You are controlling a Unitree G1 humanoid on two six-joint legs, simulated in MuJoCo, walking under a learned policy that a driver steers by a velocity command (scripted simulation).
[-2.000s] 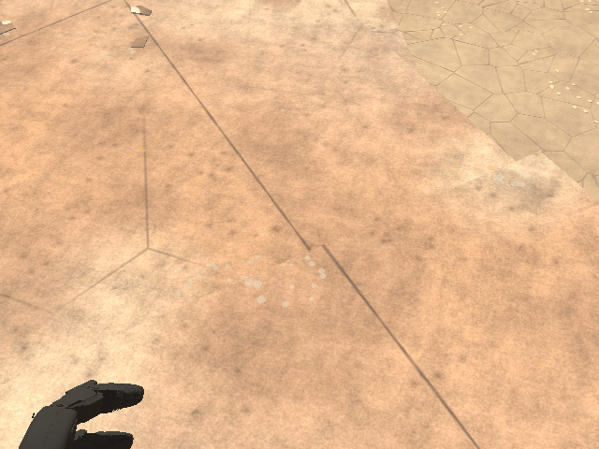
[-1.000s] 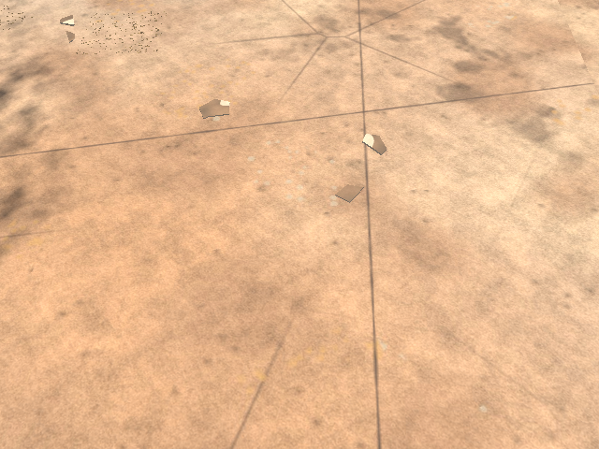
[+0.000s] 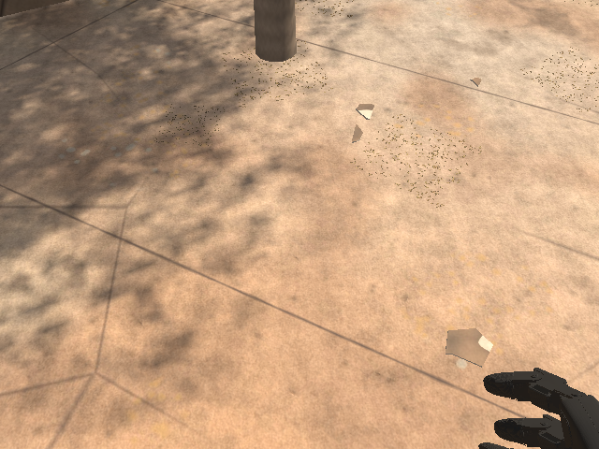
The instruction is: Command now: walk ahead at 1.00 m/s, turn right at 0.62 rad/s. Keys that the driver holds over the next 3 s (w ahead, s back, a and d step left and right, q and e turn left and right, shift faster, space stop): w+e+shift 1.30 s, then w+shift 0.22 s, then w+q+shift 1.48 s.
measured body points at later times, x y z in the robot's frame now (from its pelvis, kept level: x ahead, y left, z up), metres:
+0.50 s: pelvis +0.45 -0.04 -0.03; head +0.48 -0.06 +0.41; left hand +0.80 +0.06 -0.08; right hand +0.27 -0.27 -0.16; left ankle +0.26 +0.14 -0.73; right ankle +0.60 -0.16 -0.71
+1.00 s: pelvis +0.87 -0.25 -0.03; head +0.90 -0.27 +0.42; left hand +1.13 -0.07 -0.14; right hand +0.83 -0.59 -0.08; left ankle +1.05 -0.25 -0.74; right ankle +0.65 -0.15 -0.67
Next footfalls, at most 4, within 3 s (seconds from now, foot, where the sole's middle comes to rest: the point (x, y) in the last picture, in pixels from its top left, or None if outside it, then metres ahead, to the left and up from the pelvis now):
0.10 left None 0.29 0.14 -0.78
0.54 right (414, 392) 0.64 -0.16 -0.78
0.94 left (451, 248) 1.08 -0.28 -0.78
1.42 right None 1.08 -0.73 -0.78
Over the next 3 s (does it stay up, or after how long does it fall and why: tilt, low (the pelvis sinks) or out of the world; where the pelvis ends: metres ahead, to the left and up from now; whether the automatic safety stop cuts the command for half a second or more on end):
stays up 1.84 -1.76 -0.01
